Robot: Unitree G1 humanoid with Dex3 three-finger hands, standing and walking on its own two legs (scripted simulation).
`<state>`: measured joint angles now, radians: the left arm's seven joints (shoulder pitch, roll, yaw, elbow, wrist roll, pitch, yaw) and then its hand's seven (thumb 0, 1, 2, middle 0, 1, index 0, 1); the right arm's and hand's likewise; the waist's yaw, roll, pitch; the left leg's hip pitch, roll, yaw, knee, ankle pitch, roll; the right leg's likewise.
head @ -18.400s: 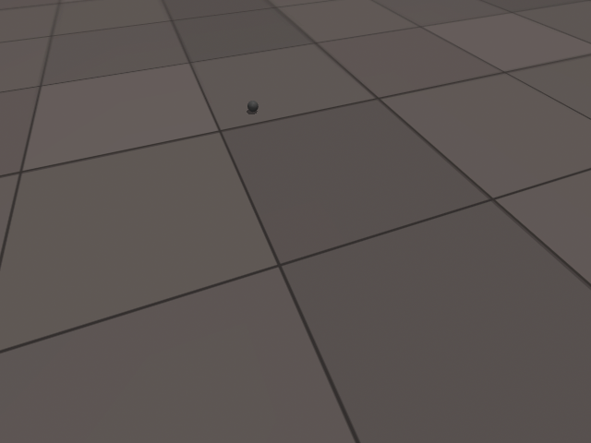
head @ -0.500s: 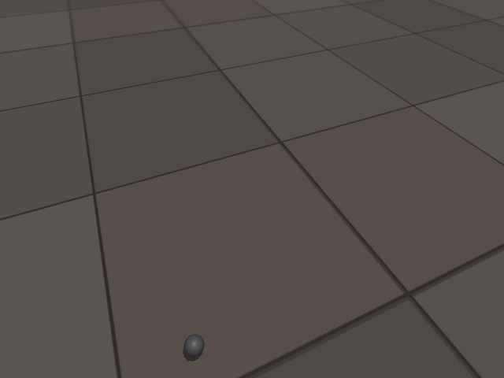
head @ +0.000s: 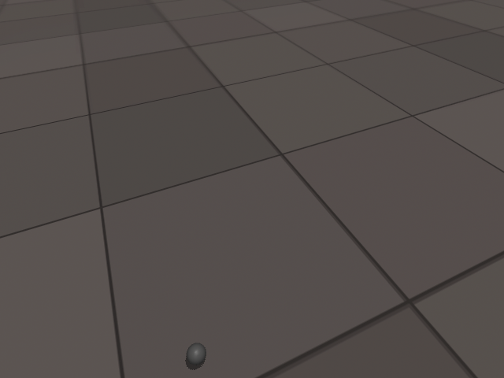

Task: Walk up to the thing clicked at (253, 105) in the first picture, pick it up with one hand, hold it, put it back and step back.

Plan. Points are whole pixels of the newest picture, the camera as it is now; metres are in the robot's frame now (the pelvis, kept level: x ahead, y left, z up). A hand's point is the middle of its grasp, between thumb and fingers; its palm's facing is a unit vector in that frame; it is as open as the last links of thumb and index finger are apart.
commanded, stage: stand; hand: left
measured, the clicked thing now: (196, 353) +0.43 +0.25 -0.74
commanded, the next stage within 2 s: none
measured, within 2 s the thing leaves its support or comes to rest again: neither
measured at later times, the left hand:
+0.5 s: hand out of the picture +0.10 +0.25 -0.15, palm faces -0.03 -0.94 -0.33, open 7.4 cm
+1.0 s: hand out of the picture +0.09 +0.26 -0.15, palm faces -0.02 -0.94 -0.33, open 7.4 cm
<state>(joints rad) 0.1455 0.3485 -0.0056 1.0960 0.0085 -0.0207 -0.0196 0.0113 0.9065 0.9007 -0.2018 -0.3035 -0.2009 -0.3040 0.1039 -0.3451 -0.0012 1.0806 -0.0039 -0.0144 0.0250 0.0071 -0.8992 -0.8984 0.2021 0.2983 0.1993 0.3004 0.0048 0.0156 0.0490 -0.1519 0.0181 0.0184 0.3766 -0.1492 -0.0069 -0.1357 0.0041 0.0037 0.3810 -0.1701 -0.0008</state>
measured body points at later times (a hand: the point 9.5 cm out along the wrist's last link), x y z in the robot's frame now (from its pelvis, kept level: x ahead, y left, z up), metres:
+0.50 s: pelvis +0.01 +0.00 +0.00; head +0.01 +0.00 +0.45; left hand +0.10 +0.29 -0.13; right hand +0.08 -0.30 -0.13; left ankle +0.04 +0.12 -0.74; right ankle +0.03 -0.12 -0.74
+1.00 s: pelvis +0.02 +0.00 +0.00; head +0.02 +0.01 +0.45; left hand +0.09 +0.31 -0.13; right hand +0.10 -0.30 -0.13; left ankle +0.04 +0.12 -0.74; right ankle +0.03 -0.12 -0.74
